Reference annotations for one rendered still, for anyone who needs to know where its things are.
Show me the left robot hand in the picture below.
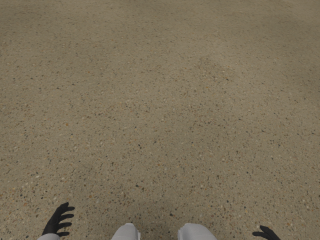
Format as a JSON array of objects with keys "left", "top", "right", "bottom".
[{"left": 41, "top": 202, "right": 75, "bottom": 237}]

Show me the robot right thigh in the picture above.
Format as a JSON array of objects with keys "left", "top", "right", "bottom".
[{"left": 177, "top": 223, "right": 217, "bottom": 240}]

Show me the robot left thigh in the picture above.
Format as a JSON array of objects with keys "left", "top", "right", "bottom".
[{"left": 111, "top": 225, "right": 141, "bottom": 240}]

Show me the right robot hand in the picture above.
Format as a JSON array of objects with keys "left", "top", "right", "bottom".
[{"left": 252, "top": 225, "right": 281, "bottom": 240}]

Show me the robot thigh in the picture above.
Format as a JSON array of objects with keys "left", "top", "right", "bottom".
[
  {"left": 111, "top": 225, "right": 141, "bottom": 240},
  {"left": 177, "top": 223, "right": 217, "bottom": 240}
]

